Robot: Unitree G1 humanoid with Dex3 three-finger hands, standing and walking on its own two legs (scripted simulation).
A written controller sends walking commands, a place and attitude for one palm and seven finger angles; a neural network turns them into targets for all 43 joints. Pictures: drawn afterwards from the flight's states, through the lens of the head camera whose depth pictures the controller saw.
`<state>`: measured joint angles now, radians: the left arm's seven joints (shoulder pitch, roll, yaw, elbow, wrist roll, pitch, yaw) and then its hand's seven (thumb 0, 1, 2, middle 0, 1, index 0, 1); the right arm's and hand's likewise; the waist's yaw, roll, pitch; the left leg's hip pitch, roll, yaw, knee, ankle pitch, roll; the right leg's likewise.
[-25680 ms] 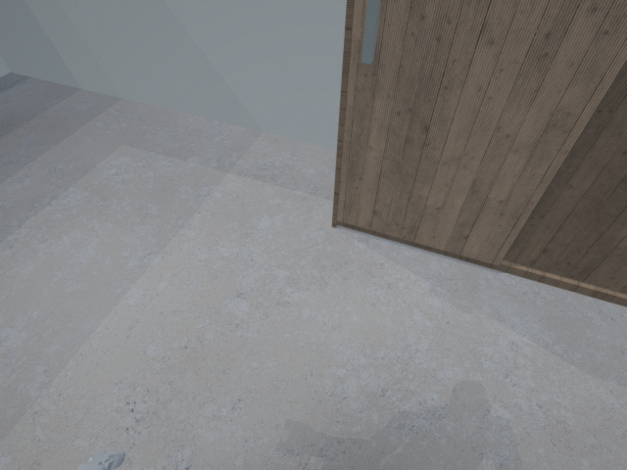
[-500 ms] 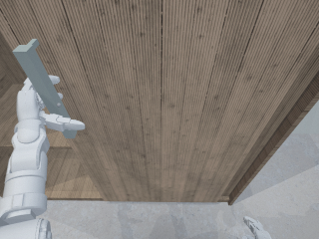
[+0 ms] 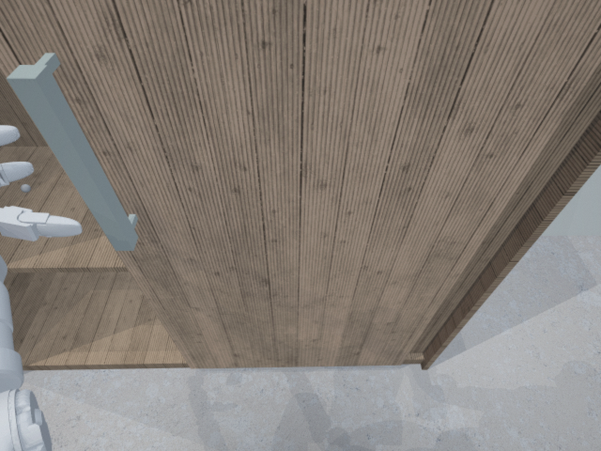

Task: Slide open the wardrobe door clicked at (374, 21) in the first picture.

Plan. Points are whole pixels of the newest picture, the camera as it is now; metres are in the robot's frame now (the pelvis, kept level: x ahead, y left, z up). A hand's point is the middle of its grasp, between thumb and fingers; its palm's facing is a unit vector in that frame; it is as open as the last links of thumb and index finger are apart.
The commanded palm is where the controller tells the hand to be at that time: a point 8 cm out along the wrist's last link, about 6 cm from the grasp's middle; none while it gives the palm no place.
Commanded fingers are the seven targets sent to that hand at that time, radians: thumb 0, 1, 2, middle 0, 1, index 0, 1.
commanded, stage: slip the hand off the handle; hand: left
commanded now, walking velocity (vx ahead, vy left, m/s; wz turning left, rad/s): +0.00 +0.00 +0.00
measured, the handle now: (94, 166) +0.43 +0.30 +0.15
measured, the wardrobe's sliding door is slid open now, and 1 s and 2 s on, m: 0.57 0.57 0.57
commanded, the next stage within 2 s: draw the hand back to the body in 0.68 s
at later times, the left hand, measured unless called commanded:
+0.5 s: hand out of the picture +0.29 +0.34 +0.16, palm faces +0.47 -0.86 -0.18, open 14.7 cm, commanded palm +0.24 +0.37 +0.16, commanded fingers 0.00 -0.55 0.20 -0.25 -1.15 -0.25 -1.15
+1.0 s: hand (4, 277) +0.25 +0.30 +0.17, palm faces +0.23 -0.97 -0.08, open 14.7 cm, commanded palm +0.19 +0.36 +0.17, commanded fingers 0.00 -0.55 0.20 -0.25 -1.15 -0.25 -1.15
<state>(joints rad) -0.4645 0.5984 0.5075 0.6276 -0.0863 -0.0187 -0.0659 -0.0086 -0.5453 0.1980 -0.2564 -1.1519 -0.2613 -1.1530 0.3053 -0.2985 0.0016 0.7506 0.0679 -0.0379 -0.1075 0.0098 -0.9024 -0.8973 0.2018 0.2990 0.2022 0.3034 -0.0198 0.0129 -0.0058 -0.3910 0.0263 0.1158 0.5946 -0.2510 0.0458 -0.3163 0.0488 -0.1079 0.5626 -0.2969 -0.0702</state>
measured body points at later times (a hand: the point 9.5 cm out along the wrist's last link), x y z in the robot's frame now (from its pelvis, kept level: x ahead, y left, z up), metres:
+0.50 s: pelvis +0.00 +0.03 +0.01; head -0.01 +0.02 +0.46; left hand +0.26 +0.39 +0.17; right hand +0.20 -0.19 -0.07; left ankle +0.04 +0.09 -0.73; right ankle +0.00 -0.07 -0.73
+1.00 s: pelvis -0.01 +0.00 +0.01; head -0.03 -0.01 +0.46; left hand +0.23 +0.36 +0.17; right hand +0.18 -0.23 -0.07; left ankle +0.04 +0.09 -0.73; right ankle +0.00 -0.07 -0.73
